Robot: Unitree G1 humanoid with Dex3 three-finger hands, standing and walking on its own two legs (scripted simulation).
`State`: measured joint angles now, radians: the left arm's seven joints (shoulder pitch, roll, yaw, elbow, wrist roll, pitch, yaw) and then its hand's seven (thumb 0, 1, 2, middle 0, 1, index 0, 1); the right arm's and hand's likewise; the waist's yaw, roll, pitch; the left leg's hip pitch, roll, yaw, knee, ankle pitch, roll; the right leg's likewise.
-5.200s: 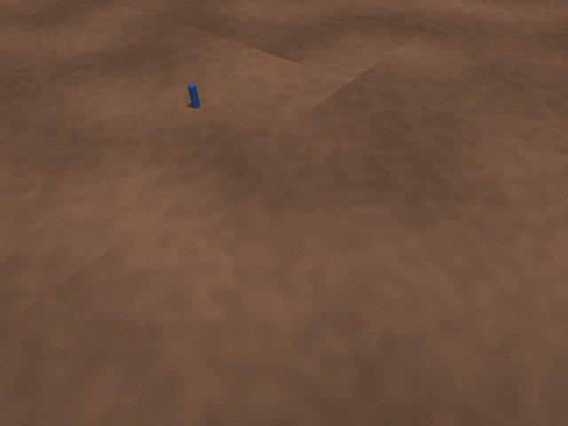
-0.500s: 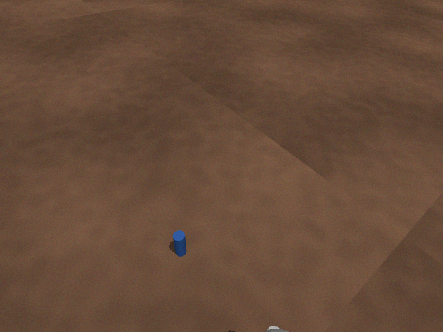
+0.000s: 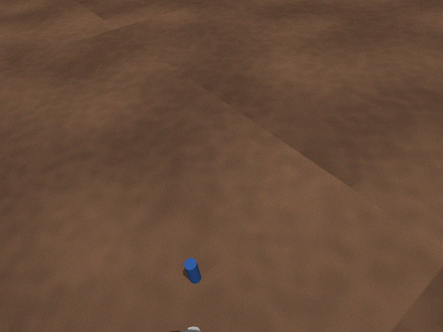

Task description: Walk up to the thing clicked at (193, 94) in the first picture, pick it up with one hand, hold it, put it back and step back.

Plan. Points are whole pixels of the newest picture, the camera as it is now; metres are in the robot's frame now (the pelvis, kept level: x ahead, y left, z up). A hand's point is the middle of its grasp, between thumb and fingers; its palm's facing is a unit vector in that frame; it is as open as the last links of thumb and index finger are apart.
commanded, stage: walk up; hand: left
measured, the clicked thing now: (193, 271) +0.53 +0.23 -0.70
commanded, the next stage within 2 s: none
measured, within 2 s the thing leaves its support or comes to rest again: neither
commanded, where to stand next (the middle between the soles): +0.17 +0.02 m, yaw +0 degrees
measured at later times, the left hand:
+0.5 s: hand out of the picture +0.13 +0.31 -0.17, palm faces -0.04 -0.92 -0.38, open 7.3 cm
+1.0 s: hand (112, 324) +0.20 +0.28 -0.15, palm faces -0.03 -0.95 -0.30, open 7.4 cm
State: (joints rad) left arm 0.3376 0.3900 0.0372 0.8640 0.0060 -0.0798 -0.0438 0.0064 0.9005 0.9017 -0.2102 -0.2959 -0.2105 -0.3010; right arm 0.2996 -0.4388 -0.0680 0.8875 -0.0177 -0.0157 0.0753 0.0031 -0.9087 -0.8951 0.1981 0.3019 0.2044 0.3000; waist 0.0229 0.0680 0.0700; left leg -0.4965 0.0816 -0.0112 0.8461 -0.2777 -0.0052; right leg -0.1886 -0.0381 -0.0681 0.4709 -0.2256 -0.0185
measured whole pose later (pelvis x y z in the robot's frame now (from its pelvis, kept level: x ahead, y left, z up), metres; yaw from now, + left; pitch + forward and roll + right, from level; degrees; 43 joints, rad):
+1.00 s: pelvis +0.09 +0.03 +0.00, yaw -1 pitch -2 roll +0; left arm 0.09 0.35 0.00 1.09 0.00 -0.01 -0.02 0.01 0.90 0.90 -0.21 -0.30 -0.21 -0.30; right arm 0.15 -0.37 0.00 1.14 -0.01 -0.03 0.02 0.00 -0.91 -0.89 0.20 0.30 0.21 0.30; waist -0.01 -0.02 0.04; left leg -0.21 0.03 0.05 0.43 -0.18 0.00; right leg -0.20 -0.03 -0.02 0.42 -0.18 0.02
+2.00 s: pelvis +0.12 +0.04 +0.01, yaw +0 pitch -2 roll +0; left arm 0.09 0.34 0.01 1.17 0.01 0.00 -0.01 0.01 0.91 0.90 -0.21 -0.30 -0.21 -0.30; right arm 0.09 -0.34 -0.01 1.17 -0.01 -0.01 0.01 0.00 -0.91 -0.90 0.20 0.30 0.21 0.30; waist -0.01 -0.01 0.03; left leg -0.13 0.02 0.05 0.32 -0.16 0.00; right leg -0.11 -0.03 -0.03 0.30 -0.16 0.03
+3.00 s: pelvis +0.12 +0.03 +0.01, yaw +0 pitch -2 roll +0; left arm 0.11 0.35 -0.01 1.13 0.01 -0.01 -0.01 0.01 0.91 0.90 -0.21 -0.30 -0.21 -0.30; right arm 0.10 -0.35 0.00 1.16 -0.01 -0.01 0.01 0.00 -0.91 -0.89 0.20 0.30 0.21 0.30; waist -0.01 0.00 0.04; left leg -0.12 0.02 0.04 0.31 -0.16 -0.01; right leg -0.10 -0.04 -0.04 0.31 -0.17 0.02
